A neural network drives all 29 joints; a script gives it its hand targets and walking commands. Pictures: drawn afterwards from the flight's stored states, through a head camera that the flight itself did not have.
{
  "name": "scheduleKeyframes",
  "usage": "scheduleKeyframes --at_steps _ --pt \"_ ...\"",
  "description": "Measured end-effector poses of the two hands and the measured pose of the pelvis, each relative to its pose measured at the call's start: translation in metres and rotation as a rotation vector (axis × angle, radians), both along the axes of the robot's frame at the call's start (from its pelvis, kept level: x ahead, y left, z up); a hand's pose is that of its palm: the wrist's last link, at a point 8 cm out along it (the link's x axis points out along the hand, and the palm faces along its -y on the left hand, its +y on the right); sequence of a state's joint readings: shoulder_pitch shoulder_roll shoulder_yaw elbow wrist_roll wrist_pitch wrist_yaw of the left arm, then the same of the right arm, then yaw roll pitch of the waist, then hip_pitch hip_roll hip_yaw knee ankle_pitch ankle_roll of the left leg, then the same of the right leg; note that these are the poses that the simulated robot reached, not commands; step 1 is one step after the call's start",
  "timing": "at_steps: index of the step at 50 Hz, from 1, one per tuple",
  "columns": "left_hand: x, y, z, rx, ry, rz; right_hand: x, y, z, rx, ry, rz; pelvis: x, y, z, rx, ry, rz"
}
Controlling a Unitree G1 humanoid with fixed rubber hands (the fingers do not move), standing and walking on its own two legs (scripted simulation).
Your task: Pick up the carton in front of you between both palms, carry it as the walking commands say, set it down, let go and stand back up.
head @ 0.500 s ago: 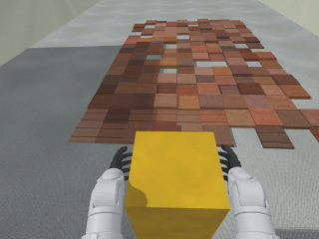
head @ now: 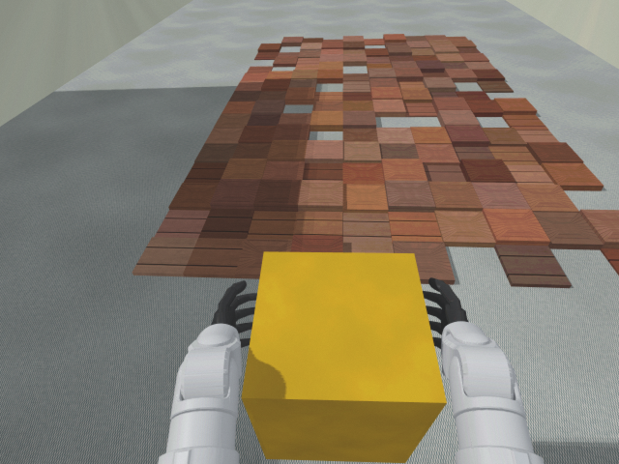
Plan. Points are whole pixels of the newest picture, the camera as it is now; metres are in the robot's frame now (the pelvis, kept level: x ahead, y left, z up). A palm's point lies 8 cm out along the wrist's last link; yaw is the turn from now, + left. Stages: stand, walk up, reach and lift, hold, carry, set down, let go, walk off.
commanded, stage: hold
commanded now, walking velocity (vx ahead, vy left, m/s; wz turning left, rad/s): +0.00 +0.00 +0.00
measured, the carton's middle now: (336, 360) +0.29 +0.00 -0.02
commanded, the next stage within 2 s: carry in 0.44 s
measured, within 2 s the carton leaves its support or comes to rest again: neither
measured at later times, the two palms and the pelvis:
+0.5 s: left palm (225, 334) +0.29 +0.15 +0.05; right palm (452, 332) +0.29 -0.15 +0.05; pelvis +0.01 +0.00 +0.00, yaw +0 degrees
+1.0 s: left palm (236, 247) +0.42 +0.15 +0.08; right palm (431, 244) +0.42 -0.15 +0.08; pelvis +0.17 +0.00 -0.01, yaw -2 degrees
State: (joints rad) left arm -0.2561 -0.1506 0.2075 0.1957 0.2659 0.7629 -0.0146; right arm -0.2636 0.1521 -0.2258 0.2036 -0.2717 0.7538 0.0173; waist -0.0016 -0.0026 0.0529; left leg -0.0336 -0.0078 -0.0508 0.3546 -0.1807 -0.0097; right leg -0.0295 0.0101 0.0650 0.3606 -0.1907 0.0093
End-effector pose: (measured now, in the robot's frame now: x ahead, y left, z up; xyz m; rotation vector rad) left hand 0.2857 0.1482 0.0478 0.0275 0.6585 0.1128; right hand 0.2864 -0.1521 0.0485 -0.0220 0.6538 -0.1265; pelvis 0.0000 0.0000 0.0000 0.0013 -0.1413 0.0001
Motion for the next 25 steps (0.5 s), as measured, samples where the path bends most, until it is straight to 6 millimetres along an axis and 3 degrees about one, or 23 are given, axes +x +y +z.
scheduleKeyframes --at_steps 21,25 --pt "-0.0024 0.0003 -0.0017 0.008 0.005 -0.004 -0.0015 0.0004 -0.0012 -0.008 0.005 0.008 0.0025 -0.0004 0.0006 0.000 0.001 0.000" --pt "0.0011 0.0002 -0.0004 0.002 0.001 0.001 0.0012 0.0004 -0.0001 -0.001 0.001 0.000 0.0057 0.0001 -0.0021 0.001 0.065 -0.005"
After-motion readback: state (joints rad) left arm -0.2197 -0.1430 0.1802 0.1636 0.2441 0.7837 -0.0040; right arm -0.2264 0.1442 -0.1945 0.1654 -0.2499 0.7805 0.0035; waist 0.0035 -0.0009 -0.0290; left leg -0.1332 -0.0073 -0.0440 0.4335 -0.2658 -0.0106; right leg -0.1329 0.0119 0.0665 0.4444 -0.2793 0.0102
